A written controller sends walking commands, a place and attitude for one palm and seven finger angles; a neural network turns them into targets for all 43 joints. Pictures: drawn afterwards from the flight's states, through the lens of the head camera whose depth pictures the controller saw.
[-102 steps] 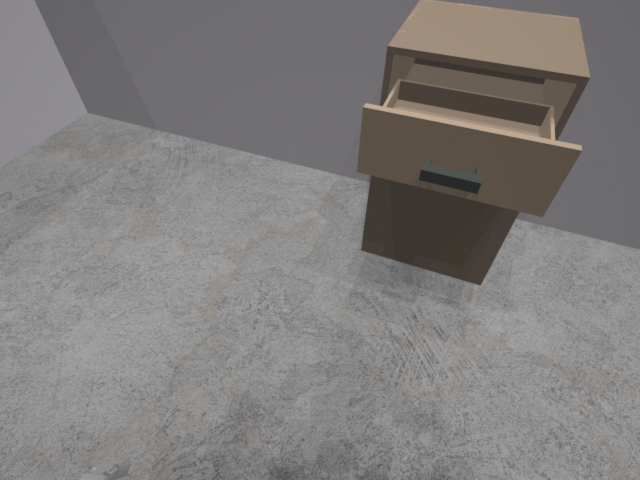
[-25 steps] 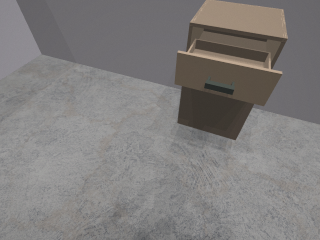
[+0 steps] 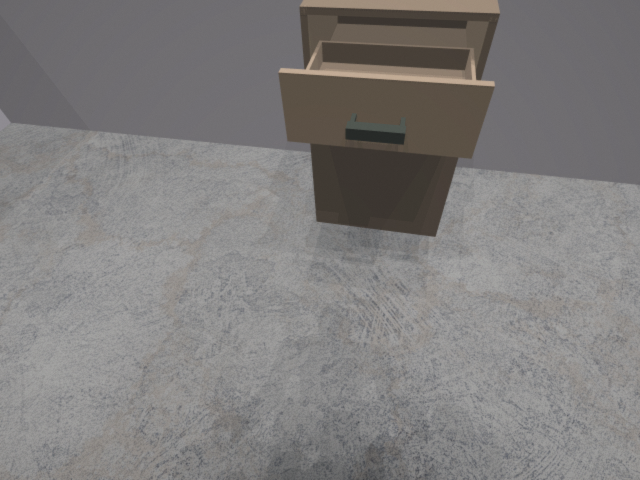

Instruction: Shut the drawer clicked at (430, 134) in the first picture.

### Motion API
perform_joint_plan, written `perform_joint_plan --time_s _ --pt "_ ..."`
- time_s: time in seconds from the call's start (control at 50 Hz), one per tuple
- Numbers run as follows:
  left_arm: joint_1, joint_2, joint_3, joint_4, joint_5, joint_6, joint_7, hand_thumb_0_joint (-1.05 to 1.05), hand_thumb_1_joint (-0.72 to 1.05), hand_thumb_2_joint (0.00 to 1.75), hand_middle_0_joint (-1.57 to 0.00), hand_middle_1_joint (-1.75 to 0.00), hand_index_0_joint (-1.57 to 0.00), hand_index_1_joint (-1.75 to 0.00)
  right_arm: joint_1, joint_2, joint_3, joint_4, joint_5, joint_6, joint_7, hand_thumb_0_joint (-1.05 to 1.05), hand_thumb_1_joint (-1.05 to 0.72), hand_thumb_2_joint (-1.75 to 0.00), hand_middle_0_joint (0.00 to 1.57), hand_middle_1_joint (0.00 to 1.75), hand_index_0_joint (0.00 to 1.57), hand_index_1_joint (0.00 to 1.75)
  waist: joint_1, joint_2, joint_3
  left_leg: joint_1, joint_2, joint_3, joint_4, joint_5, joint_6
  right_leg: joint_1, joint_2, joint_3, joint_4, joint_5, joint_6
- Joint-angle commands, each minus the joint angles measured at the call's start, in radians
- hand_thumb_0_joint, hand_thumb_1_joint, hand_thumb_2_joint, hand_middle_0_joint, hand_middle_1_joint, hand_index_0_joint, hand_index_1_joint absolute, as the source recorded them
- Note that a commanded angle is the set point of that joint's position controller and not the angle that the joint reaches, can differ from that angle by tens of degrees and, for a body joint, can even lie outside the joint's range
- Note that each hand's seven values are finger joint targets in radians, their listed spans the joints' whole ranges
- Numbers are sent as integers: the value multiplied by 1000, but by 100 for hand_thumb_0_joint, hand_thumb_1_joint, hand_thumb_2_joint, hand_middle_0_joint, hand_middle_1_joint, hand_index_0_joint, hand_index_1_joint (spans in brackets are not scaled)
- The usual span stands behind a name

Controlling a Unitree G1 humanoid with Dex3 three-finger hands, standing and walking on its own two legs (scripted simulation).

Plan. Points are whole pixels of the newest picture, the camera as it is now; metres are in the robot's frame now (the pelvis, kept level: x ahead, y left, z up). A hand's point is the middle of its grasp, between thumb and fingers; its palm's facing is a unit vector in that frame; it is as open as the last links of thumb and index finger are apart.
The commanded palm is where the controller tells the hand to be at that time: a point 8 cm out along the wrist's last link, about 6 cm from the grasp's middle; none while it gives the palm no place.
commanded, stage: walk to a spot facing it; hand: left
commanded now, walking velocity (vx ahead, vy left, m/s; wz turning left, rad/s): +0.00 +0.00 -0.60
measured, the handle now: (376, 126) +0.81 -0.04 -0.03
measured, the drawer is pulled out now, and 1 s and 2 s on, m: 0.30 0.30 0.30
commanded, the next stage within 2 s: turn to face it in 1.26 s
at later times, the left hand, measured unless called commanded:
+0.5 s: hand out of the picture +0.07 +0.22 -0.14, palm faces -0.16 -0.95 -0.26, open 7.4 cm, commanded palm none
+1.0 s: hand (301, 398) +0.26 +0.07 -0.15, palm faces -0.64 -0.76 -0.13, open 7.4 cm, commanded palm none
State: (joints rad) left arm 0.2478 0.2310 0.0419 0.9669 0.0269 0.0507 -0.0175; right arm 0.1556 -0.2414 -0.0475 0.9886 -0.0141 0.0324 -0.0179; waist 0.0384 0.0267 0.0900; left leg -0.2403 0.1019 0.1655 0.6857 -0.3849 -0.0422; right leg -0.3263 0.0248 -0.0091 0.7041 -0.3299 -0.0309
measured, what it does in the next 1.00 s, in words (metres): steps on the spot, turning right: left foot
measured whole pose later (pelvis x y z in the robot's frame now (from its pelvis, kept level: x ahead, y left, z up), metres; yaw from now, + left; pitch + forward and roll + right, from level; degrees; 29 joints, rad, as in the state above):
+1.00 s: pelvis +0.05 -0.01 +0.01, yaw -36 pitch +1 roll -1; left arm 0.12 0.23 0.07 0.91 0.03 0.06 -0.08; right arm 0.49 -0.17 -0.02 1.03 -0.03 -0.06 -0.03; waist -0.06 -0.04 0.08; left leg 0.04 0.10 0.26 0.38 -0.42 -0.04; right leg -0.59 -0.07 -0.09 0.81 -0.24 0.01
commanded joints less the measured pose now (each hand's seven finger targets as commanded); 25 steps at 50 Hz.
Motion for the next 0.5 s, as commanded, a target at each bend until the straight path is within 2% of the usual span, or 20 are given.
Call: perform_joint_plan --time_s 0.0,0.02,0.04,0.08,0.1,0.14,0.2,0.26,0.3,0.36,0.42,0.44,0.46,0.48 --pt "144 250 66 -56 -8 -34 40 0 90 90 -20 -30 -20 -30 -72 -119 -37 -131 6 -6 -10 0 -90 -90 20 30 20 30 34 -284 -77 -305 -53 -199 456 -163 0 129 -347 534 -446 386 -124" --pt "81 225 67 -76 -8 -33 41 0 90 90 -20 -30 -20 -30 -73 -117 -42 -122 6 -6 -6 0 -90 -90 20 30 20 30 15 -261 -39 -327 -35 -211 486 -96 1 80 -313 518 -460 232 -130" --pt "42 202 63 -93 -10 -35 40 0 90 90 -20 -30 -20 -30 -63 -122 -44 -113 3 -10 -4 0 -90 -90 20 30 20 30 -4 -168 -36 -324 -25 -208 490 -35 -7 83 -280 483 -436 234 -133" --pt "34 174 58 -105 -13 -45 37 0 90 90 -20 -30 -20 -30 -38 -103 -41 -97 -3 -12 -1 0 -90 -90 20 30 20 30 -18 -105 -92 -305 -29 -206 476 40 -19 114 -234 421 -415 249 -129" --pt "48 171 60 -102 -12 -47 36 0 90 90 -20 -30 -20 -30 -32 -95 -41 -96 -3 -12 -2 0 -90 -90 20 30 20 30 -16 -96 -118 -306 -35 -205 459 51 -24 143 -220 414 -405 265 -128" --pt "75 167 63 -96 -12 -49 37 0 90 90 -20 -30 -20 -30 -23 -84 -42 -97 -4 -11 -5 0 -90 -90 20 30 20 30 -8 -107 -153 -321 -40 -203 433 61 -31 204 -201 403 -388 298 -120" --pt "95 162 67 -93 -12 -47 35 0 90 90 -20 -30 -20 -30 -36 -82 -39 -110 -4 -11 -11 0 -90 -90 20 30 20 30 -3 -119 -161 -349 -49 -214 412 57 -37 242 -195 428 -388 301 -119" --pt "102 161 70 -95 -6 -42 34 0 90 90 -20 -30 -20 -30 -56 -80 -38 -128 -4 -13 -14 0 -90 -90 20 30 20 30 8 -151 -151 -332 -54 -215 351 26 -38 227 -192 462 -390 287 -136" --pt "101 167 73 -101 -4 -38 33 0 90 90 -20 -30 -20 -30 -72 -80 -37 -141 -2 -14 -15 0 -90 -90 20 30 20 30 15 -141 -138 -300 -62 -216 296 4 -34 190 -193 498 -398 255 -150" --pt "90 181 77 -108 0 -32 33 0 90 90 -20 -30 -20 -30 -73 -80 -35 -154 4 -20 -16 0 -90 -90 20 30 20 30 21 -162 -153 -245 -81 -217 176 -22 -24 182 -178 538 -393 260 -156" --pt "58 195 81 -123 1 -25 30 0 90 90 -20 -30 -20 -30 -48 -79 -35 -161 11 -27 -18 0 -90 -90 20 30 20 30 16 -184 -167 -165 -107 -217 50 -36 -4 152 -160 564 -389 287 -143" --pt "45 197 82 -130 3 -23 31 0 90 90 -20 -30 -20 -30 -20 -77 -34 -161 14 -30 -18 0 -90 -90 20 30 20 30 9 -198 -178 -108 -112 -215 -13 -43 2 122 -154 577 -397 235 -137" --pt "16 200 83 -138 1 -21 29 0 90 90 -20 -30 -20 -30 25 -78 -34 -154 14 -35 -18 0 -90 -90 20 30 20 30 -13 -188 -189 -41 -125 -206 -85 -19 12 95 -137 575 -408 152 -121" --pt "-16 203 81 -147 -1 -18 25 0 90 90 -20 -30 -20 -30 87 -83 -34 -138 13 -40 -17 0 -90 -90 20 30 20 30 -41 -191 -201 78 -132 -192 -187 23 24 17 -106 557 -409 -2 -91"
